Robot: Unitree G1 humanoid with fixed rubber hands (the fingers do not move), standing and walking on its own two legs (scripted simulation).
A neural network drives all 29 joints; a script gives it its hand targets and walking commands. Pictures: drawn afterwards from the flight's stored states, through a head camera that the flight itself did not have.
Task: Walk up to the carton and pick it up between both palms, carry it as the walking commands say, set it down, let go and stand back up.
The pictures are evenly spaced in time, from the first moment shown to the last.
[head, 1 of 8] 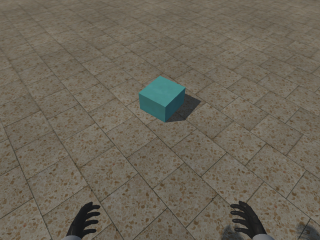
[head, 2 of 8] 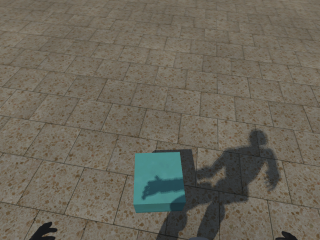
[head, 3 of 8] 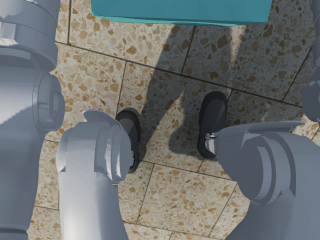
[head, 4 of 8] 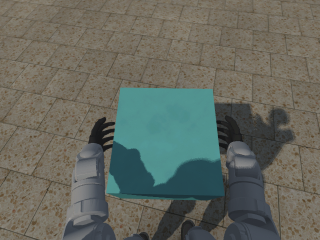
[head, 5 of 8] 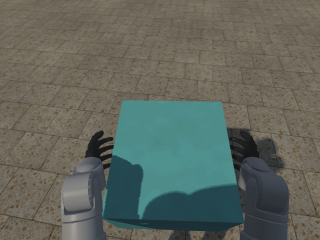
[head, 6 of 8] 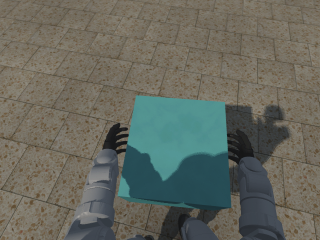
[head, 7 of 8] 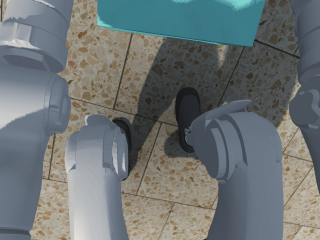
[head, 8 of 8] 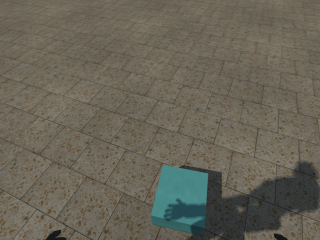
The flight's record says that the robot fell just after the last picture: no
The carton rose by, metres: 0.68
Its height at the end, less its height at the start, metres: +0.00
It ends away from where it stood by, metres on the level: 2.88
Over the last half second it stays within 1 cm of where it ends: yes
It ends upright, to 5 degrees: yes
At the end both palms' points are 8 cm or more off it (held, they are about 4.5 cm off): yes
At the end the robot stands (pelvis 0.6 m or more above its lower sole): yes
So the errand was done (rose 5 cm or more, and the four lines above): yes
